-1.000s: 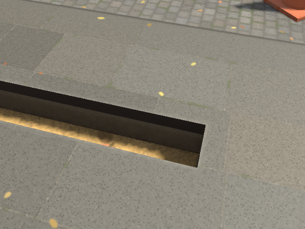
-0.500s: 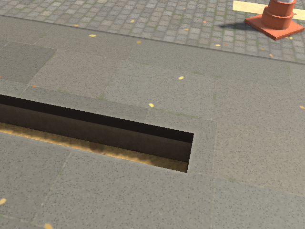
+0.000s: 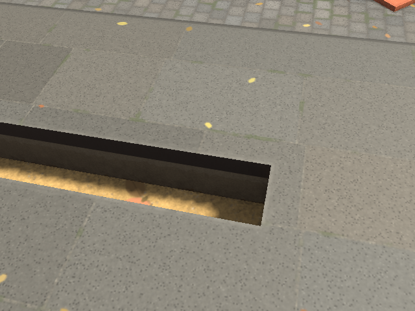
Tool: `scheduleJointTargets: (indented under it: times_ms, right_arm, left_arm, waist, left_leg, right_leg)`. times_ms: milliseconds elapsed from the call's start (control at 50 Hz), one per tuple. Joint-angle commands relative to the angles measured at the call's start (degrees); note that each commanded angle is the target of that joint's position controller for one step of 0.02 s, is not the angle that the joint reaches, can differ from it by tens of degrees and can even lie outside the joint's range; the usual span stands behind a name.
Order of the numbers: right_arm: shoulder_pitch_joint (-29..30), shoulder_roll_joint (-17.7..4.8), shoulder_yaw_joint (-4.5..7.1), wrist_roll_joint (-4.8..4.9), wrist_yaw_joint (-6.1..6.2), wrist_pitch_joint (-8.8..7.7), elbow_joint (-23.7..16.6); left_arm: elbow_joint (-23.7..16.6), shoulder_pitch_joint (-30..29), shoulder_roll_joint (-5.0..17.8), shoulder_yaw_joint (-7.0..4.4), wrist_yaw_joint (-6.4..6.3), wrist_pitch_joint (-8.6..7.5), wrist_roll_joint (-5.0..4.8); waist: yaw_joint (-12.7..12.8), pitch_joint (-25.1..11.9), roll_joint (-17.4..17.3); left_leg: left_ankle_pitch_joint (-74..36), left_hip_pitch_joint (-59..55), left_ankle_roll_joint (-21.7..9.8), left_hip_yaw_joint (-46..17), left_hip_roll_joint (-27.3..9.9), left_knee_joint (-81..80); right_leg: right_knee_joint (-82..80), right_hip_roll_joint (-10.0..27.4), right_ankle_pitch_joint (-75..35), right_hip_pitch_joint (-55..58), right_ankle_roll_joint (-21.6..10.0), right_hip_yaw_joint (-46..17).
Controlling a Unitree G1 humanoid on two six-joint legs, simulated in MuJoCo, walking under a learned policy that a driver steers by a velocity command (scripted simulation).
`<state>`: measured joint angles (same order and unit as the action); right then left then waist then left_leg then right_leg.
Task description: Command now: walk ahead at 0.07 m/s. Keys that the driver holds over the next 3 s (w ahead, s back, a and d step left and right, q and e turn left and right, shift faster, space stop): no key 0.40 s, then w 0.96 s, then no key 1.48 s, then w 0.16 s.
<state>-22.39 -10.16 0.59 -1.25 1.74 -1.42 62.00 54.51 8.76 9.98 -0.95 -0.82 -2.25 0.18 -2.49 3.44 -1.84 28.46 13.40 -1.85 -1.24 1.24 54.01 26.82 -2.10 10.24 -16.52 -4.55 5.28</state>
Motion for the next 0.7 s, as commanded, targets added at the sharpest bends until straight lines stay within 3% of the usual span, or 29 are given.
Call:
scheduleJointTargets:
  times_ms: [20, 80, 180, 220, 260, 280, 320, 400, 440, 480, 520, 540, 580, 620, 660, 680, 700]
  right_arm:
    - [-4.63, -2.00, 0.57, -0.95, -0.49, 1.23, -0.09]
    - [-5.79, -1.43, 0.48, -0.22, 0.04, 2.20, 1.60]
    - [0.39, -2.13, 0.37, 0.11, 0.55, 3.40, 1.37]
    - [0.40, -1.16, -0.09, -0.06, 0.48, 3.03, 2.10]
    - [1.22, -2.75, -0.27, -0.63, 0.69, 2.04, 1.77]
    - [2.48, -4.32, 0.00, 0.08, 0.63, 1.69, 2.26]
    - [2.69, -2.29, -0.39, 0.70, 0.44, 1.02, 2.94]
    - [2.84, -2.57, -0.34, 0.96, 0.93, 0.52, 3.37]
    - [1.58, -3.06, 0.04, 0.62, 0.87, 0.66, 3.80]
    - [1.21, -3.80, 0.67, 0.13, 0.53, 0.97, 3.15]
    - [1.68, -3.11, 0.72, 0.09, 0.08, 0.65, 1.88]
    - [2.04, -2.35, 0.60, 0.00, -0.13, 0.16, 1.27]
    - [3.44, -1.78, 0.62, -0.19, -0.64, -1.06, -0.22]
    - [4.95, -1.39, 0.70, -0.53, -1.32, -2.23, -1.84]
    - [3.82, -1.91, 1.04, -0.67, -1.62, -3.28, -2.73]
    - [0.19, -1.60, 1.11, -0.40, -1.64, -3.69, -1.69]
    - [-7.03, -1.63, 1.32, -0.07, -1.55, -4.10, 0.55]
  left_arm:
    - [-0.35, 2.38, 3.88, 0.07, -0.87, -0.39, 0.38]
    - [1.19, 5.45, 5.07, 0.37, -1.05, -1.00, 0.71]
    - [2.22, 6.53, 6.03, 0.45, -1.17, 0.32, 0.72]
    - [2.34, 5.56, 5.84, 0.52, -1.20, 0.89, 0.23]
    - [2.92, 7.30, 5.32, 0.53, -1.07, 0.96, 0.28]
    - [3.54, 9.93, 3.62, 0.58, -0.87, 1.20, -0.08]
    - [4.92, 10.98, 3.64, 0.55, -1.05, 1.21, 0.29]
    - [6.20, 11.67, 3.49, 0.60, -1.15, 0.93, 0.45]
    - [6.75, 12.10, 3.97, 0.25, -1.12, 1.22, 0.51]
    - [6.37, 12.05, 5.34, -0.60, -0.82, 1.86, 0.74]
    - [5.92, 12.98, 4.81, -0.77, -0.46, 1.78, 0.66]
    - [5.82, 13.84, 4.90, -0.96, -0.42, 1.42, 0.66]
    - [5.99, 16.08, 5.93, -1.56, -0.25, 0.56, 0.80]
    - [6.75, 18.62, 8.16, -2.55, -0.12, -0.02, 0.92]
    - [6.80, 18.19, 8.44, -2.93, -0.03, -0.34, 0.95]
    - [6.10, 15.93, 7.75, -2.94, 0.06, -0.54, 0.82]
    - [4.10, 10.38, 7.19, -2.85, 0.06, -0.88, 0.65]
  waist:
    - [-0.37, -1.51, 7.43]
    - [-0.57, -3.94, 7.05]
    - [1.27, -2.07, 8.21]
    - [0.31, -0.38, 5.94]
    - [1.17, 1.21, 3.14]
    - [3.43, 3.60, -1.15]
    - [3.05, 2.43, -2.64]
    - [3.12, -0.34, -0.34]
    - [2.92, -0.89, 1.01]
    - [2.88, 2.58, 2.32]
    - [3.21, 7.24, 2.61]
    - [3.52, 7.73, 2.78]
    - [4.40, 6.16, 4.40]
    - [4.94, 4.69, 8.21]
    - [3.32, 5.70, 8.51]
    - [1.28, 5.40, 6.96]
    - [-2.51, 5.14, 3.70]
  left_leg:
    - [-4.47, 2.61, 1.04, -1.17, -3.36, -0.56]
    - [-4.60, -0.68, 2.00, 0.29, -2.26, -8.03]
    - [-8.98, -2.57, 1.78, 1.10, -2.28, -18.88]
    - [-16.01, -6.96, 1.29, 1.23, -2.67, -26.35]
    - [-21.14, -9.87, 0.85, -3.60, -6.55, -32.79]
    - [-20.37, -5.23, 0.11, -4.70, -6.71, -32.21]
    - [-20.81, -1.81, 0.26, -4.40, -6.46, -34.11]
    - [-23.95, -4.03, -0.04, -4.32, -6.69, -34.99]
    - [-13.19, -3.91, -1.15, -3.09, -4.87, -34.06]
    - [2.76, 0.34, -3.40, -2.95, -3.23, -31.76]
    - [8.39, 5.34, -5.01, -4.73, -3.46, -30.58]
    - [7.24, 6.89, -5.51, -5.27, -3.45, -29.48]
    - [1.96, 9.62, -5.71, -4.29, -2.51, -26.16]
    - [-3.97, 11.86, -5.16, 0.79, -0.44, -20.42]
    - [-4.96, 8.82, -5.43, 2.66, -0.75, -21.31]
    - [-5.36, 2.92, -5.78, 1.74, -0.85, -23.84]
    - [-5.07, -4.79, -6.95, -2.16, -1.89, -28.26]
  right_leg:
    - [-13.30, 14.37, -24.27, 2.88, -5.98, -12.26]
    - [-12.13, 13.54, -25.59, 3.54, -5.83, -10.20]
    - [-14.56, 13.01, 0.33, 0.60, -5.45, -13.29]
    - [-14.49, 12.24, 8.69, -3.07, -3.89, -13.66]
    - [-14.09, 10.54, 12.39, -5.15, -0.58, -13.82]
    - [-14.54, 7.54, 9.37, -3.26, 0.36, -11.66]
    - [-11.02, 6.80, 0.83, 4.72, 0.57, -9.78]
    - [-9.13, 7.14, -5.84, 8.04, 0.49, -9.13]
    - [-8.48, 5.41, 6.41, 7.36, -0.10, -8.33]
    - [-7.76, 4.94, 24.35, 2.71, -2.05, -9.63]
    - [-8.16, 6.74, 31.26, -0.20, -3.81, -13.35]
    - [-8.21, 7.89, 31.24, 0.56, -4.71, -15.57]
    - [-10.05, 10.89, 29.80, 5.12, -6.81, -20.92]
    - [-14.01, 15.53, 29.38, 9.87, -9.66, -27.20]
    - [-12.59, 17.51, 22.87, 7.16, -10.84, -28.19]
    - [-9.57, 16.02, 17.60, 3.02, -9.74, -25.21]
    - [-3.11, 12.23, 11.37, -2.85, -7.42, -18.96]
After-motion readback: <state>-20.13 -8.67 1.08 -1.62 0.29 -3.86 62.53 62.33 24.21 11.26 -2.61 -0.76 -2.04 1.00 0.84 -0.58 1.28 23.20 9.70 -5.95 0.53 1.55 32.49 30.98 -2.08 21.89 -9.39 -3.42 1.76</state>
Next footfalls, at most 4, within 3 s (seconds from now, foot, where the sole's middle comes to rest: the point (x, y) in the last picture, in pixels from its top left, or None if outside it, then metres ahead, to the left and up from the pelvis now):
0.26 left None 0.09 0.12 -0.77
1.06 right None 0.43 -0.05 -0.77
1.56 left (186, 248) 0.69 0.11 -0.77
2.02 right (245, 264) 0.62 -0.09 -0.77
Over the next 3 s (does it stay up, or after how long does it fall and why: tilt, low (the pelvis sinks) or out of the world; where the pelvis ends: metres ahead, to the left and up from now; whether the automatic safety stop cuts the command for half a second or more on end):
stays up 0.65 0.00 0.01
